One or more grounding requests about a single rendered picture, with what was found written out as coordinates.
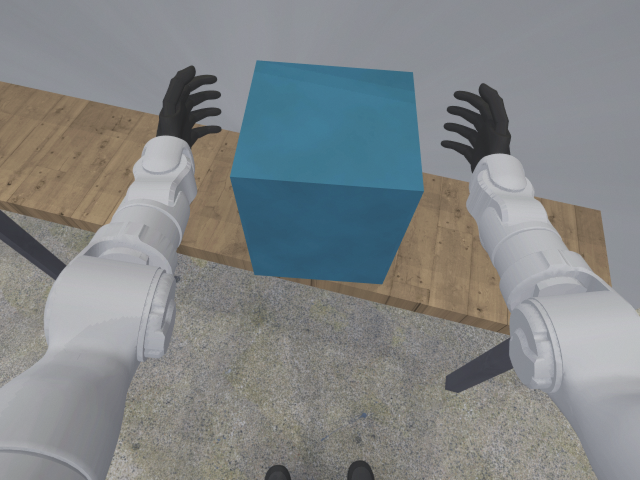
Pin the right robot foot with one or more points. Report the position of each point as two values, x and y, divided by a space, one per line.
360 470

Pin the carton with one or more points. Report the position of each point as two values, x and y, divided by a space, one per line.
327 172

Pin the robot right forearm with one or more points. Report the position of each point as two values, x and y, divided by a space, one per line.
524 247

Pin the right robot upper arm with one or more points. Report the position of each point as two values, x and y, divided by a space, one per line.
583 350

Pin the right robot hand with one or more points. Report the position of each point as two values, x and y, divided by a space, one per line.
492 135

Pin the left robot hand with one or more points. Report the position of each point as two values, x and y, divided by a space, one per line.
175 118

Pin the robot left forearm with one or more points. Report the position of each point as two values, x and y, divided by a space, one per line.
148 226

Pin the left robot upper arm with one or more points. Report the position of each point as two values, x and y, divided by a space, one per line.
61 418

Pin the table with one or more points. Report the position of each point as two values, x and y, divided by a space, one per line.
70 161

